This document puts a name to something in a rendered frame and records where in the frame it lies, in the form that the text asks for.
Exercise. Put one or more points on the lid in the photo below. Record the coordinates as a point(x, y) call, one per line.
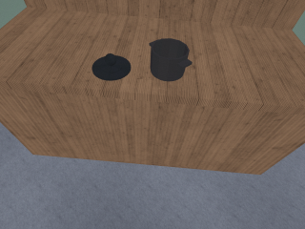
point(119, 70)

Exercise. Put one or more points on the table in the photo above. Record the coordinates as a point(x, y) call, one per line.
point(239, 108)

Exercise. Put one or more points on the knob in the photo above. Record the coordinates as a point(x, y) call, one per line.
point(110, 59)

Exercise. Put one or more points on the pot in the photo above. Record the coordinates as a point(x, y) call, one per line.
point(169, 59)

